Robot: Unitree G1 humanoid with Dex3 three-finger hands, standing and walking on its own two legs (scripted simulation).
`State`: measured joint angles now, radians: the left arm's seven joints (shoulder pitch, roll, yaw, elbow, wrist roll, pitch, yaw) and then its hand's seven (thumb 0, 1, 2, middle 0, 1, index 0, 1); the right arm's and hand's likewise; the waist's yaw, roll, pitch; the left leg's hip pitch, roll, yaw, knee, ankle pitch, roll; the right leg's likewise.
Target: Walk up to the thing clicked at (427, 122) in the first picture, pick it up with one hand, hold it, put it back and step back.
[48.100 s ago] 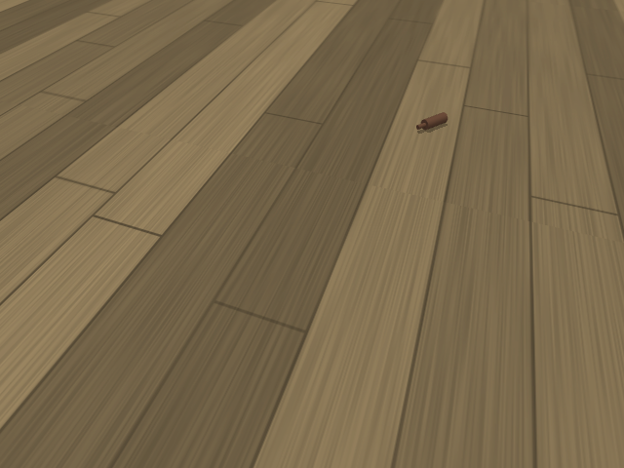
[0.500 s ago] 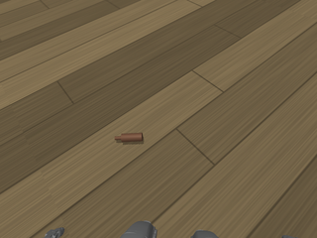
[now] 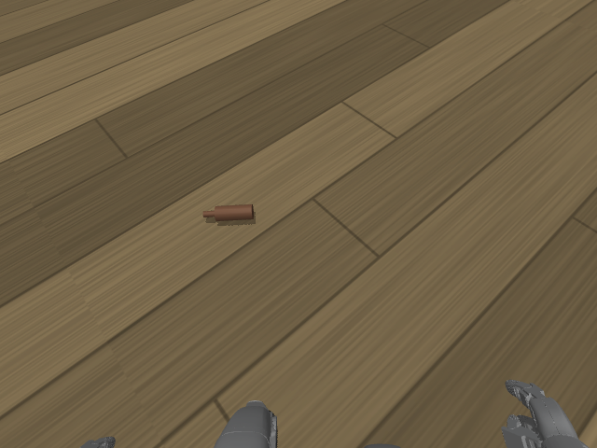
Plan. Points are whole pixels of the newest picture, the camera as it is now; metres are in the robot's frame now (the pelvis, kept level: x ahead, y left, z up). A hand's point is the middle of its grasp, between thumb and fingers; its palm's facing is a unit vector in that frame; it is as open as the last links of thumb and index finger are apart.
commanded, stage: step back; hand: left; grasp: from above
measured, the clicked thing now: (228, 213) +0.97 +0.35 -0.72
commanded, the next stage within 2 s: stand in 1.18 s
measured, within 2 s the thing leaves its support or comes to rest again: neither
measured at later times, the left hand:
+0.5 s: hand out of the picture -0.06 +0.28 -0.13, palm faces +0.10 -0.92 -0.39, open 7.4 cm
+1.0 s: hand out of the picture -0.01 +0.30 -0.14, palm faces +0.09 -0.93 -0.37, open 7.4 cm
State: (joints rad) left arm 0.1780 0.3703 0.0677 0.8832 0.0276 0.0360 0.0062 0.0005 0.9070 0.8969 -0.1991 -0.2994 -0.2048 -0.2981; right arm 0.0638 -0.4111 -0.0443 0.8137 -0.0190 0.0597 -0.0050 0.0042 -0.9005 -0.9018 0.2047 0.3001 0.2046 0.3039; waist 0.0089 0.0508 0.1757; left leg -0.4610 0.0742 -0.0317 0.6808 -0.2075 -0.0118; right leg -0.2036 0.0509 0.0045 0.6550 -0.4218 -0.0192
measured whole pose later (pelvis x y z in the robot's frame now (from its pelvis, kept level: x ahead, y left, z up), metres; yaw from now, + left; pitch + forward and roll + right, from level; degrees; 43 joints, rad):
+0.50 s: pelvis -0.09 -0.01 +0.02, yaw +5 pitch -3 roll +1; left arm 0.26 0.41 0.08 0.98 0.02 0.01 -0.02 0.00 0.91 0.90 -0.20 -0.30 -0.20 -0.30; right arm 0.24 -0.34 -0.04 0.99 -0.04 0.00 0.03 0.01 -0.90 -0.90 0.20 0.30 0.20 0.30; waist 0.00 -0.03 0.04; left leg -0.19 0.00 -0.03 0.55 -0.31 0.01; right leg -0.31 -0.01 0.00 0.72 -0.44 -0.01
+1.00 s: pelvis -0.05 +0.02 +0.02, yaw +4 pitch -2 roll -1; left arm 0.18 0.39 0.04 1.04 0.01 -0.01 0.00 0.00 0.91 0.90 -0.20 -0.30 -0.20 -0.30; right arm 0.12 -0.33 -0.03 1.03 -0.02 0.00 0.01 0.01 -0.90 -0.90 0.20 0.30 0.20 0.30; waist 0.02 -0.01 0.07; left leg -0.27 0.03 0.01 0.59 -0.28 -0.01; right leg -0.20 -0.01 0.01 0.57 -0.32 0.02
